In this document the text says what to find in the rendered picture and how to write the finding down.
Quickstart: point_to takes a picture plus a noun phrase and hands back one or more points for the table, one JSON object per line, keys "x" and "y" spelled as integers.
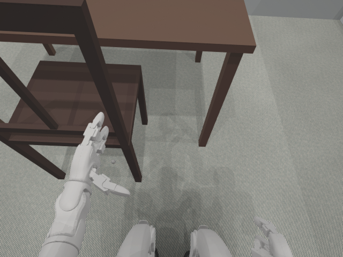
{"x": 193, "y": 25}

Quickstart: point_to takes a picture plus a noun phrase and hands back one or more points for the robot thigh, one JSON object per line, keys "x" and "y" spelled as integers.
{"x": 139, "y": 241}
{"x": 207, "y": 243}

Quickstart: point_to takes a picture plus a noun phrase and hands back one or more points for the right robot hand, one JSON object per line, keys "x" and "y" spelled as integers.
{"x": 276, "y": 246}

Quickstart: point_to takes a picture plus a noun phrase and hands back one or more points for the robot left thigh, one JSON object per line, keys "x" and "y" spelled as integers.
{"x": 139, "y": 241}

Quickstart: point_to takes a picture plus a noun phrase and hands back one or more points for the chair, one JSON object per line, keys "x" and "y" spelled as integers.
{"x": 62, "y": 98}

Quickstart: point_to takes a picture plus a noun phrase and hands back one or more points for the robot right thigh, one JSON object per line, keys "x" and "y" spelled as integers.
{"x": 207, "y": 243}

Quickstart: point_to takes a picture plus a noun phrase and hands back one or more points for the left robot forearm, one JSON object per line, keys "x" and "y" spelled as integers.
{"x": 67, "y": 231}

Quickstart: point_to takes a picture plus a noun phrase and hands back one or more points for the left robot hand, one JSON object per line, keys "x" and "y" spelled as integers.
{"x": 86, "y": 157}

